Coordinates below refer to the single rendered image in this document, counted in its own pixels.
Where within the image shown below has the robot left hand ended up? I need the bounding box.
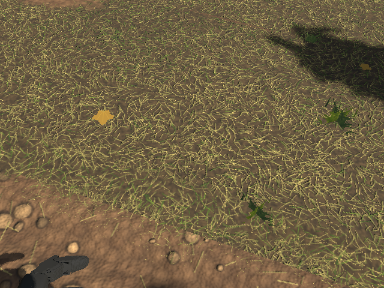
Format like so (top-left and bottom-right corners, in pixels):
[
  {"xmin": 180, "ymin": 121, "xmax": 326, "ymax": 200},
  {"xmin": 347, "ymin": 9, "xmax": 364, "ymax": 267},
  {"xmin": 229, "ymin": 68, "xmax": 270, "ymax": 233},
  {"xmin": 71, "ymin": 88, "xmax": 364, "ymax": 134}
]
[{"xmin": 18, "ymin": 255, "xmax": 89, "ymax": 288}]

